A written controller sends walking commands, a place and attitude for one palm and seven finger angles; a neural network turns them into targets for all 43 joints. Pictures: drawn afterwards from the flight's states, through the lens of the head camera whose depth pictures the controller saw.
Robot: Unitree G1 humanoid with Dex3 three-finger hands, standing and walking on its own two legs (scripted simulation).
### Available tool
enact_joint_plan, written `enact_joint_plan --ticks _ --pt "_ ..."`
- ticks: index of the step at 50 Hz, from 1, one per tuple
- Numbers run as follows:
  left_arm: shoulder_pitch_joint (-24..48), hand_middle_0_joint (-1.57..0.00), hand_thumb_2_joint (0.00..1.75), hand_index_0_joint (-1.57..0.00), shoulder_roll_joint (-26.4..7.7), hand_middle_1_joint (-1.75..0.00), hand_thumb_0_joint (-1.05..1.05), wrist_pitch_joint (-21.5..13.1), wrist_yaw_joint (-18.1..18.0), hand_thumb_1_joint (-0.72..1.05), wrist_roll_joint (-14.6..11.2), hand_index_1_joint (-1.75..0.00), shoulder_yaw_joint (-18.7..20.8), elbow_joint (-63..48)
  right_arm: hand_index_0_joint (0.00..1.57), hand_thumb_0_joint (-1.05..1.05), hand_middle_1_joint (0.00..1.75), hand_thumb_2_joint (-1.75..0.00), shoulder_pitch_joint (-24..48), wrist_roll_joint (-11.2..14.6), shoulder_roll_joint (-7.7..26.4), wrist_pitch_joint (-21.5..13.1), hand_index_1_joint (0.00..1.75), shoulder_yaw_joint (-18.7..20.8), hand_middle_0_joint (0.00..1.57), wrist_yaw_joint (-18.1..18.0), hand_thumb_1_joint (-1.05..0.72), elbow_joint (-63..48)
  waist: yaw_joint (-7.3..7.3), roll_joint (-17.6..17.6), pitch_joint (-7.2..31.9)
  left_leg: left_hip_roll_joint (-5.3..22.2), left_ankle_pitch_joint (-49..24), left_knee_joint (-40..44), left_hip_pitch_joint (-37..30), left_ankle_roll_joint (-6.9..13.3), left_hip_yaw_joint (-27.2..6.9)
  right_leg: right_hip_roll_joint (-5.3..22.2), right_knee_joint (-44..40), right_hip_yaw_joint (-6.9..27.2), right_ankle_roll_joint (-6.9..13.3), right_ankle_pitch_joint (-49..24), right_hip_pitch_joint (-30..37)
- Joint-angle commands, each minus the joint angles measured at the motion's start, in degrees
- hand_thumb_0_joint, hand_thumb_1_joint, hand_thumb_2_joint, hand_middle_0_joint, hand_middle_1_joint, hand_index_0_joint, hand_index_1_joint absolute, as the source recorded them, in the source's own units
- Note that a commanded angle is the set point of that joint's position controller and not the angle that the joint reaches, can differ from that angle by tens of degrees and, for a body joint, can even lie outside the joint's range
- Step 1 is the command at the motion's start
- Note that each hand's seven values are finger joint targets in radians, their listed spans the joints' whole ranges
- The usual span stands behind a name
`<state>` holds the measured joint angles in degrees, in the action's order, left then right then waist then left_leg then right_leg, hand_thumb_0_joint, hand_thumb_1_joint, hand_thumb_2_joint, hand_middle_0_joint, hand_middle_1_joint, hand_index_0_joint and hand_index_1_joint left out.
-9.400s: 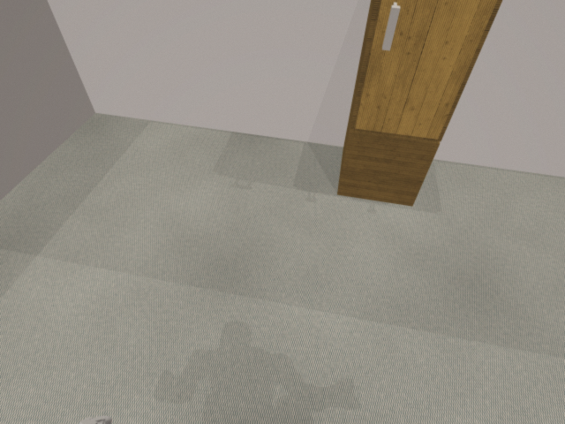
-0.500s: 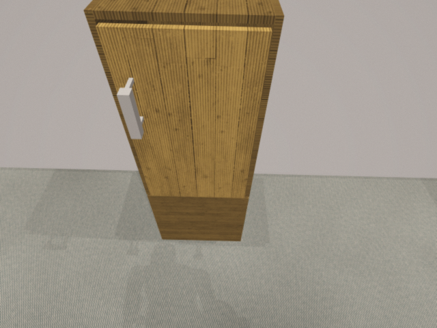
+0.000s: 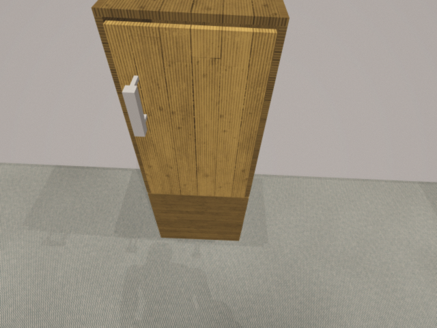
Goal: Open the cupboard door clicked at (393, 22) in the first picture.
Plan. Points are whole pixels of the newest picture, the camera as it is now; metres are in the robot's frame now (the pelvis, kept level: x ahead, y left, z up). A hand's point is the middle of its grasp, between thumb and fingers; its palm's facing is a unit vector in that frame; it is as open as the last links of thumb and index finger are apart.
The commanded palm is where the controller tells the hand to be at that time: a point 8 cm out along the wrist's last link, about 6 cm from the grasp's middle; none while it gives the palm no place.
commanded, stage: look again from close up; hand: left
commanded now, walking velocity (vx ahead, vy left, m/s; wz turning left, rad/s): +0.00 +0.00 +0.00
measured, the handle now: (138, 106) +0.56 +0.23 +0.08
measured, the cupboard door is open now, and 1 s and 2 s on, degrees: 0 0 0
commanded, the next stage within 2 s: raise the hand with hooked fingers in 0.04 s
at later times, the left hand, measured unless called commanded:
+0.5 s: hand (127, 302) +0.16 +0.17 -0.01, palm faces -0.02 -1.00 -0.01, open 8.2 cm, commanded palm +0.12 +0.24 -0.03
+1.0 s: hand (87, 293) +0.17 +0.22 +0.02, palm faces +0.04 -1.00 -0.07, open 11.2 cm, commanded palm +0.13 +0.27 +0.02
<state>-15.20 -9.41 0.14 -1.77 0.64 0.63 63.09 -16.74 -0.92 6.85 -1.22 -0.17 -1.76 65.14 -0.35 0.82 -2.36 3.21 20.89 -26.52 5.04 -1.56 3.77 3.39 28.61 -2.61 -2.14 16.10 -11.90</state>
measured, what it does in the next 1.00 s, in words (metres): lowers itself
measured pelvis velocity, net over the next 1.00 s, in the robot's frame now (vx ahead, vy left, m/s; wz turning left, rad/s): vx -0.07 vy -0.01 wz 0.04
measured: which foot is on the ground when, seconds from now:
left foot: down 0.00-1.00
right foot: down 0.00-1.00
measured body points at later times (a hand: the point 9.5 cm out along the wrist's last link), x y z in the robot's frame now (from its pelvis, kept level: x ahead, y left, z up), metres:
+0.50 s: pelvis -0.05 -0.02 -0.06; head -0.02 -0.01 +0.39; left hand +0.16 +0.22 -0.01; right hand +0.17 -0.27 -0.08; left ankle -0.07 +0.13 -0.74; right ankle -0.01 -0.14 -0.74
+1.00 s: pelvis -0.07 -0.01 -0.05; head -0.03 -0.01 +0.40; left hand +0.16 +0.28 +0.02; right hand +0.07 -0.24 -0.14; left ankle -0.07 +0.13 -0.74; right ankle -0.01 -0.14 -0.74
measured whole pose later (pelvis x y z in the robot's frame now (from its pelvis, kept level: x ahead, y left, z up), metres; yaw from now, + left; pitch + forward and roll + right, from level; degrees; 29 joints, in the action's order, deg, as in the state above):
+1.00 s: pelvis -0.07 -0.01 -0.05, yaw +2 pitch +8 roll -1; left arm -13.7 -17.8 -14.5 20.4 -18.8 17.8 4.6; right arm -18.8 1.8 13.2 -16.0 -2.6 -3.1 33.1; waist 1.2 -1.7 4.4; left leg 3.9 27.8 -55.9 36.6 -2.1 -0.6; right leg 4.1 52.8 -4.6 -0.9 21.0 -40.1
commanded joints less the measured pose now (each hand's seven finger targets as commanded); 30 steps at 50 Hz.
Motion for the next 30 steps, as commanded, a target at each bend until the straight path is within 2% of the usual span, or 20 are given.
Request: enact_joint_plan --ticks 1,6,7,8,9,10,11,12,13,14,15,17,18,20,21,22,24,26,28,30 --pt "-2.84 -0.2 0.9 -0.2 -4.58 -0.3 0.0 -1.03 -0.29 0.9 0.12 -0.3 1.03 -1.68 0.2 0.0 0.3 -0.9 -4.84 0.12 6.04 -0.56 0.3 1.18 0.2 -0.66 -0.9 -0.92 -0.05 -2.23 -1.12 3.48 -18.85 4.88 4.99 2.81 -2.04 2.51 -2.11 1.74 3.55 -17.24 2.97" --pt "-3.13 -0.2 0.9 -0.2 -4.21 -0.3 0.0 -1.09 -0.31 0.9 0.18 -0.3 0.95 -1.42 0.2 0.0 0.3 -0.9 -5.43 0.14 5.65 -0.56 0.3 1.26 0.2 -0.67 -0.9 -0.81 0.08 -0.94 -0.99 3.37 -18.53 4.85 5.03 2.88 -2.15 2.65 -2.35 1.77 3.55 -17.81 3.14" --pt "-7.61 -0.2 0.9 -0.2 -6.91 -0.3 0.0 -1.92 -2.76 0.9 0.28 -0.3 0.93 1.69 0.2 0.0 0.3 -0.9 1.05 0.86 9.62 -0.66 0.3 2.16 0.2 -0.25 -0.9 -5.15 -1.4 -1.82 -3.08 3.97 -27.61 -7.14 9.38 0.61 0.02 6.11 -1.37 5.49 3.0 -38.94 1.33" --pt "35.83 -0.2 0.89 -0.2 -18.72 -0.32 0.0 -14.09 -2.07 0.88 -11.14 -0.32 6.08 -91.19 0.2 0.0 0.3 -0.9 0.85 4.17 17.05 -10.97 0.3 1.68 0.2 -2.17 -0.9 -24.9 3.87 -14.57 26.24 -1.89 -37.57 1.14 -4.7 1.79 -2.21 0.11 3.64 0.93 4.33 -34.95 9.27" --pt "8.71 -0.2 0.88 -0.2 -14.08 -0.33 0.0 -9.87 -4.99 0.85 -5.6 -0.33 5.58 -74.32 0.2 0.0 0.3 -0.9 4.05 2.66 12.04 -15.99 0.3 1.8 0.2 -3.89 -0.9 -20.88 -0.75 -22.7 25.29 0.36 -47.5 2.25 -7.81 1.04 -1.74 -1.84 6.72 -0.69 5.33 -17.9 4.52" --pt "-6.15 -0.21 0.87 -0.21 -1.69 -0.34 0.0 -1.2 -6.64 0.83 -7.71 -0.34 -0.46 -63.29 0.2 0.0 0.3 -0.9 4.76 4.51 9.11 -17.9 0.3 2.55 0.2 -3.44 -0.9 -20.93 1.44 -14.49 13.9 1.26 -45.44 2.48 -1.07 -0.39 -2.84 -2.12 7.16 -4.55 3.42 -6.65 -4.05" --pt "-4.72 -0.21 0.86 -0.21 3.18 -0.36 0.0 -1.08 -5.04 0.81 -8.92 -0.36 -3.31 -64.28 0.2 0.0 0.3 -0.9 2.52 4.13 10.96 -18.74 0.3 3.15 0.2 -3.0 -0.9 -19.73 2.02 -5.28 7.63 0.75 -39.63 0.92 2.85 0.42 -3.39 -2.22 4.83 -4.63 2.64 -7.9 -6.02" --pt "-0.54 -0.21 0.85 -0.21 -0.28 -0.37 0.0 -3.61 -4.02 0.78 -8.55 -0.37 -0.91 -67.81 0.2 0.0 0.3 -0.9 4.32 3.53 12.82 -19.86 0.3 4.18 0.2 -2.65 -0.9 -22.8 3.1 -0.88 3.27 -0.35 -30.17 -2.16 8.31 1.27 -4.36 -2.04 2.57 -4.52 2.41 -10.64 -7.81" --pt "-1.65 -0.21 0.84 -0.21 -2.68 -0.39 0.0 -6.53 -2.66 0.76 -8.11 -0.39 2.2 -67.88 0.2 0.0 0.3 -0.9 2.84 2.26 14.13 -20.41 0.3 4.73 0.2 -2.43 -0.9 -24.7 3.7 3.63 6.71 -1.98 -24.59 -4.95 11.59 1.7 -3.89 -2.03 3.27 -4.87 2.42 -12.87 -8.09" --pt "-5.65 -0.21 0.83 -0.21 -2.29 -0.4 0.0 -9.66 -0.86 0.74 -7.94 -0.4 4.32 -64.84 0.2 0.0 0.3 -0.9 2.87 1.4 14.1 -20.57 0.3 5.07 0.2 -2.2 -0.9 -26.41 2.88 9.18 6.83 -2.41 -21.7 -7.34 15.65 1.88 -3.8 -2.4 5.66 -5.69 2.27 -11.93 -10.3" --pt "-11.7 -0.21 0.82 -0.21 -1.35 -0.42 0.0 -12.52 2.13 0.71 -8.28 -0.42 4.82 -60.58 0.2 0.0 0.3 -0.9 3.68 1.49 13.85 -20.99 0.3 5.39 0.2 -1.25 -0.9 -28.9 0.21 7.5 6.72 -3.39 -19.27 -9.07 19.06 1.38 -3.29 -2.38 8.07 -5.36 2.6 -9.92 -11.11" --pt "-17.65 -0.22 0.8 -0.22 0.42 -0.45 0.0 -20.67 8.71 0.67 -10.42 -0.45 6.68 -55.22 0.2 0.0 0.3 -0.9 5.55 1.26 13.08 -20.81 0.3 5.88 0.2 0.24 -0.9 -32.6 -2.16 10.99 7.43 -3.91 -12.92 -13.98 26.62 0.6 -2.02 -2.42 13.57 -4.55 2.88 -5.8 -15.35" --pt "-18.69 -0.22 0.79 -0.22 -0.26 -0.47 0.0 -25.17 12.56 0.64 -12.12 -0.47 8.78 -54.07 0.2 0.0 0.3 -0.9 6.11 1.25 13.27 -20.51 0.3 6.19 0.2 0.93 -0.9 -34.27 -2.94 11.19 8.13 -4.3 -10.31 -16.52 30.37 0.25 -1.53 -2.24 16.14 -3.84 3.21 -4.62 -16.78" --pt "-17.15 -0.22 0.77 -0.22 -6.56 -0.5 0.0 -33.03 20.71 0.6 -14.73 -0.5 15.6 -52.57 0.2 0.0 0.3 -0.9 6.97 1.56 14.48 -19.89 0.3 6.86 0.2 2.24 -0.9 -37.74 -4.11 5.6 10.83 -5.02 -7.72 -22.18 35.63 -0.01 -1.13 -1.19 20.57 -0.24 4.47 -3.95 -17.93" --pt "-16.34 -0.22 0.76 -0.22 -9.08 -0.51 0.0 -33.92 22.72 0.57 -15.57 -0.51 18.15 -55.1 0.2 0.0 0.3 -0.9 8.0 1.85 14.87 -19.25 0.3 7.02 0.2 2.32 -0.9 -40.46 -5.1 2.96 13.97 -5.64 -6.28 -23.43 37.14 0.45 -0.04 -0.81 21.09 1.08 4.44 -2.13 -17.65" --pt "-16.24 -0.22 0.75 -0.22 -9.41 -0.53 0.0 -32.57 23.92 0.55 -16.28 -0.53 18.17 -56.7 0.2 0.0 0.3 -0.9 9.04 2.36 14.79 -18.39 0.3 6.92 0.2 2.2 -0.9 -42.92 -5.44 1.38 15.17 -6.08 -4.61 -23.88 37.71 0.88 0.74 -0.73 20.64 2.12 4.21 0.51 -17.43" --pt "-9.31 -0.23 0.73 -0.23 -10.24 -0.55 0.0 -28.78 23.97 0.5 -18.07 -0.55 17.7 -63.99 0.2 0.0 0.3 -0.9 9.63 3.1 14.9 -16.83 0.3 6.45 0.2 1.25 -0.9 -46.93 -4.01 2.94 17.03 -6.26 -2.18 -24.93 38.48 1.67 0.8 -0.78 19.07 3.84 3.34 5.18 -17.8" --pt "-2.46 -0.23 0.71 -0.23 -11.7 -0.58 0.0 -27.05 22.2 0.46 -18.5 -0.58 18.2 -70.63 0.2 0.0 0.3 -0.9 7.82 3.09 14.48 -15.96 0.3 5.95 0.2 0.45 -0.9 -48.31 -2.23 -0.65 17.85 -5.59 -0.17 -26.33 38.59 1.97 -0.15 -1.19 18.6 5.19 2.97 9.91 -20.17" --pt "2.32 -0.24 0.69 -0.24 -11.67 -0.62 0.0 -28.01 20.14 0.41 -17.99 -0.62 17.58 -77.2 0.2 0.0 0.3 -0.9 5.13 2.76 13.74 -15.86 0.3 5.31 0.2 -0.22 -0.9 -47.69 -0.39 -3.33 19.07 -4.5 -1.92 -27.53 36.52 2.23 -1.3 -1.91 19.9 4.51 2.92 6.79 -20.97" --pt "9.08 -0.24 0.67 -0.24 -11.92 -0.64 0.0 -29.7 19.52 0.36 -17.15 -0.64 15.16 -83.32 0.2 0.0 0.3 -0.9 3.84 2.12 14.22 -16.23 0.3 4.28 0.2 -0.93 -0.9 -46.48 2.32 -2.76 20.39 -3.49 -3.85 -29.2 35.26 2.67 -2.84 -3.03 22.7 2.94 3.03 2.37 -22.85"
